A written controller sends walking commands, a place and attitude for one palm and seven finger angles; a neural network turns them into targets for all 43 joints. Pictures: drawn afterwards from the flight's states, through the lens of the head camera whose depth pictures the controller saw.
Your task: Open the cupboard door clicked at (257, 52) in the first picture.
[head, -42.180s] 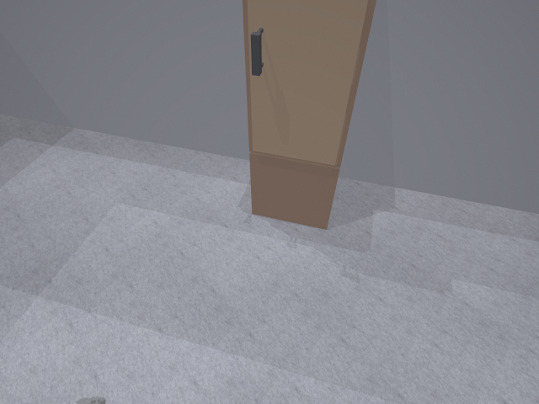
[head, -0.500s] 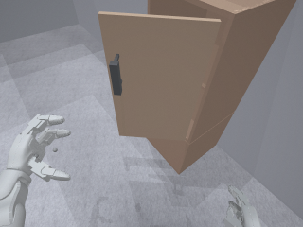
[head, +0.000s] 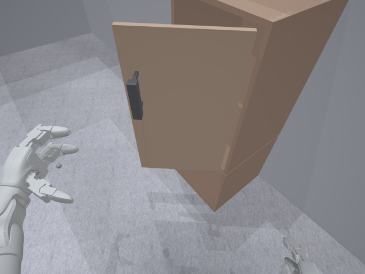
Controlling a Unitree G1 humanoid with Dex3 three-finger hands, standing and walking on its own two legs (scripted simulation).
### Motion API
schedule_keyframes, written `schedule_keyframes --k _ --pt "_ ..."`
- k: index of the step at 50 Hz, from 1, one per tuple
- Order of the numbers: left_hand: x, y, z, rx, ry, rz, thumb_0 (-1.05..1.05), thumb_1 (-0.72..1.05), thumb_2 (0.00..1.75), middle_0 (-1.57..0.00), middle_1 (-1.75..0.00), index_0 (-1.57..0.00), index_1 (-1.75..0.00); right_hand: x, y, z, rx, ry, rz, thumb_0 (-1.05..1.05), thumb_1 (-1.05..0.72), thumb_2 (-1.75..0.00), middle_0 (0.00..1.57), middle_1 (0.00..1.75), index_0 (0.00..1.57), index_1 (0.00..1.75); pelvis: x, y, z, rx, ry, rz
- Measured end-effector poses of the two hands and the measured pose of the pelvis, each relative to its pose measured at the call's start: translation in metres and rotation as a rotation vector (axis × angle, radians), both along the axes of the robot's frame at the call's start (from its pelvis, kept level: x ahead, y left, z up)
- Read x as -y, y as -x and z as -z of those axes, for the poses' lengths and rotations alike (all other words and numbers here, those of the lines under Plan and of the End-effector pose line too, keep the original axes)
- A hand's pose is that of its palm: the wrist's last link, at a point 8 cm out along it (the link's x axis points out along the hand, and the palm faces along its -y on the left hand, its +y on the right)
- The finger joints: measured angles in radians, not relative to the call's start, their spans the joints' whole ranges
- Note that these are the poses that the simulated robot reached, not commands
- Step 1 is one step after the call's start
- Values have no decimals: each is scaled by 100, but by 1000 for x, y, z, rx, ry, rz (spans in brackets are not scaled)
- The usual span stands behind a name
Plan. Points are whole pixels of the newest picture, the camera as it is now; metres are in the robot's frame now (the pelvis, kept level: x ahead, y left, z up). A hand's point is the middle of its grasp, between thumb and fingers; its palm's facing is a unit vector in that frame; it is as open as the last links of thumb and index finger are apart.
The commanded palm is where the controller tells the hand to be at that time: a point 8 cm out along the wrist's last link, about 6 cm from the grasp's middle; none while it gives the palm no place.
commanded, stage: raise the hand with hooked fingers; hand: left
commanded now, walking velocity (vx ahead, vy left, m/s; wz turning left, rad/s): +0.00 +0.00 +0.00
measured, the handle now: (137, 95) +0.55 +0.17 +0.08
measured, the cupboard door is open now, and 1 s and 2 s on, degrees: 48 48 48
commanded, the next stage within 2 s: move the hooked fingers beside the handle in 0.26 s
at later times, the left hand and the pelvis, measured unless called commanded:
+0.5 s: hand (65, 164) +0.30 +0.26 +0.11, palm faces +0.07 -1.00 -0.02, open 14.0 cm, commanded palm +0.28 +0.31 +0.11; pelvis +0.00 -0.02 +0.00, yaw +0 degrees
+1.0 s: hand (84, 136) +0.37 +0.25 +0.10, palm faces +0.04 -1.00 -0.01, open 14.0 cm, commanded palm +0.35 +0.30 +0.10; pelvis +0.00 -0.01 -0.01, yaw -1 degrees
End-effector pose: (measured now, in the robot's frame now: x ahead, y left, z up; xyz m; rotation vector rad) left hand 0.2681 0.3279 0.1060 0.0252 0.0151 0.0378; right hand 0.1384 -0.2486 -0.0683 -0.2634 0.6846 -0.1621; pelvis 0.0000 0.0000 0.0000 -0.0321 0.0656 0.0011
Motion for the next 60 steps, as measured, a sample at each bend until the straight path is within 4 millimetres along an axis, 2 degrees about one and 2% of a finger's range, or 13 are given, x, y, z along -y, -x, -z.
schedule_keyframes --k 19,24,29,40,50,60 --pt "17 4 -2 11 -8 -18 -2 -50 30 -30 -120 -30 -120 9 -9 3 18 -24 -6 1 -91 -90 21 30 20 30 16 0 0 4 -9 -3" --pt "14 0 -2 13 2 -33 -2 -50 30 -31 -120 -31 -120 14 -9 5 8 -20 -5 1 -91 -90 21 30 21 30 20 0 1 0 -11 -6" --pt "13 -13 -1 5 3 -32 -2 -50 30 -30 -120 -31 -120 21 -3 9 -17 -7 7 1 -91 -90 21 30 21 30 22 1 3 -7 -9 -8" --pt "24 -53 -2 9 12 9 -2 -50 30 -30 -120 -31 -120 31 24 17 -98 1 66 1 -91 -90 20 30 20 30 20 0 4 -32 -12 9" --pt "22 -80 2 12 15 0 -2 -50 30 -30 -120 -30 -120 30 47 25 -199 9 104 1 -91 -90 20 30 20 30 15 -2 5 -57 -8 15" --pt "19 -107 5 6 23 10 -2 -50 30 -30 -120 -30 -120 25 58 28 -260 17 125 1 -91 -90 21 30 20 30 7 -5 7 -84 0 18"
